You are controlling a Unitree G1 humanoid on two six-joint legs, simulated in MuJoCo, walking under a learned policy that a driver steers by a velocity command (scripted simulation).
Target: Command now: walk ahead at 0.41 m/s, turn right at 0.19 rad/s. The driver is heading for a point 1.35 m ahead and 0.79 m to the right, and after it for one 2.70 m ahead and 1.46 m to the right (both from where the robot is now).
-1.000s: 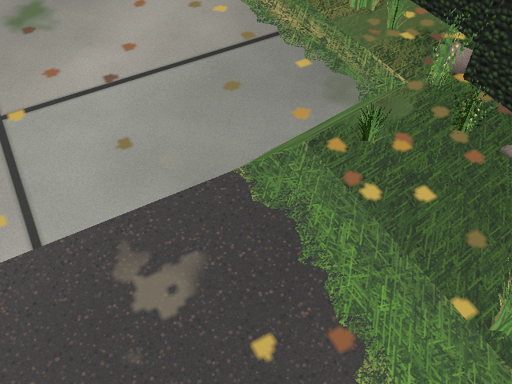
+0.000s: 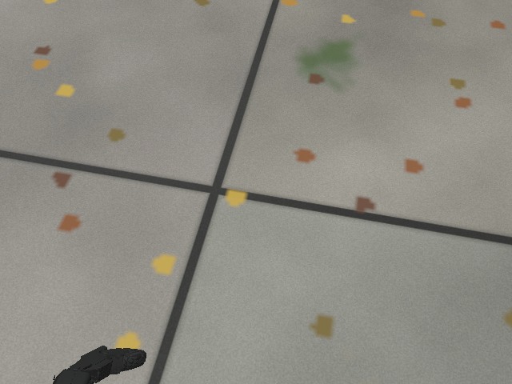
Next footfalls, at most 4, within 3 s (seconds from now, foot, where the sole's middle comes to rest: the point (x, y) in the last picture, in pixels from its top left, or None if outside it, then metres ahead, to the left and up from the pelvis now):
0.06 right None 0.29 -0.09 -0.77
0.76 left None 0.40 0.02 -0.77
1.26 right None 0.23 -0.08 -0.77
2.88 right None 0.26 -0.17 -0.77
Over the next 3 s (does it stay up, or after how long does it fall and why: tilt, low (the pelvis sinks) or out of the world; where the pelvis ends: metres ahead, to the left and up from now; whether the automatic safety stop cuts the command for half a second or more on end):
stays up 0.34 -0.12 0.01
